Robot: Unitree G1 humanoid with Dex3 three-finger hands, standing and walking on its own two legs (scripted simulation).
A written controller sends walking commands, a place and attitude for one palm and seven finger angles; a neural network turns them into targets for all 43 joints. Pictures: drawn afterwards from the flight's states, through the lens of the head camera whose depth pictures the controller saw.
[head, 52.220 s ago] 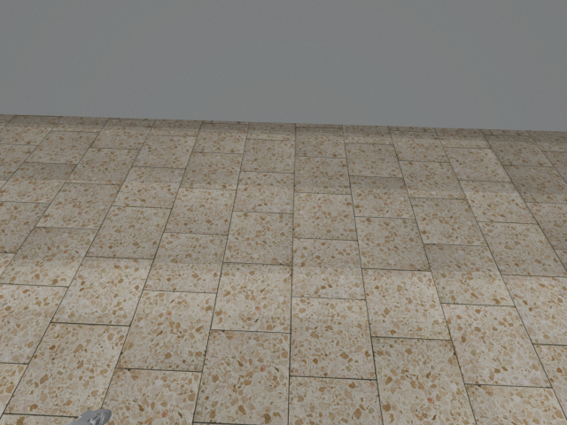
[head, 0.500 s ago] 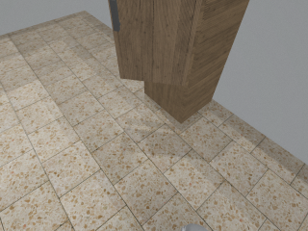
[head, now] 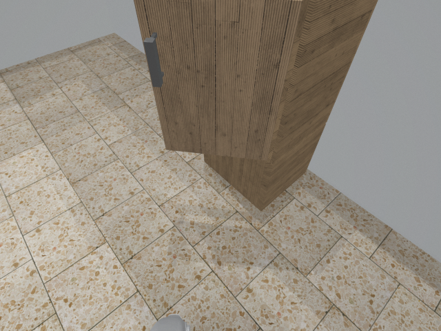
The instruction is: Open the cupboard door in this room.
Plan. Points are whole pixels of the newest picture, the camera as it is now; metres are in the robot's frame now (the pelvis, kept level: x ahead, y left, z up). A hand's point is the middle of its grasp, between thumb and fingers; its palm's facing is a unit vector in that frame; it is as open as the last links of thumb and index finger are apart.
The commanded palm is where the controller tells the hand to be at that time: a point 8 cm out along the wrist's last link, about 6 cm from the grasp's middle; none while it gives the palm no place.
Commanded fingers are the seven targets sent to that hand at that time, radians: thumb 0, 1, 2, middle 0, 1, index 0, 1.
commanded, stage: take the last steps up to it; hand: left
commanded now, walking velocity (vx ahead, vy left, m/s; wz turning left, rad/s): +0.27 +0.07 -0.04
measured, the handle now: (156, 60) +0.79 +0.25 +0.06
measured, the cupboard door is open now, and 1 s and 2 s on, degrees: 40 40 40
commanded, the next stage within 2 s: come to a stop and stand still in 0.30 s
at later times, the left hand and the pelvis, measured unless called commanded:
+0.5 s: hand (131, 272) +0.26 +0.23 -0.17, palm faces -0.04 -0.97 -0.23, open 7.3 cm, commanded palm none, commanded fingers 0.00 0.90 0.90 -0.20 -0.30 -0.20 -0.30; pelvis +0.17 +0.05 -0.02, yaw -4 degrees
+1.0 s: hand (118, 279) +0.25 +0.26 -0.19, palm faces +0.01 -0.98 -0.20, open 7.4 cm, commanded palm none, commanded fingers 0.00 0.90 0.90 -0.20 -0.30 -0.20 -0.30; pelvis +0.19 +0.08 -0.01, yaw -3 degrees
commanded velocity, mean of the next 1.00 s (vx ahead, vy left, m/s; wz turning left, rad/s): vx -0.04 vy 0.01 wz -0.02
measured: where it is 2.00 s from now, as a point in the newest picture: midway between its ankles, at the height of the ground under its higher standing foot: outside the picture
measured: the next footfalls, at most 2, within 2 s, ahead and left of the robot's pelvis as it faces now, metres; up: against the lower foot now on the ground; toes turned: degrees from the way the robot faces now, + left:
left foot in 0.10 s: +0.23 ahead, +0.17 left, +0.00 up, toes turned +2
right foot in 0.46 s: +0.24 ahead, -0.05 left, +0.00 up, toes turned -9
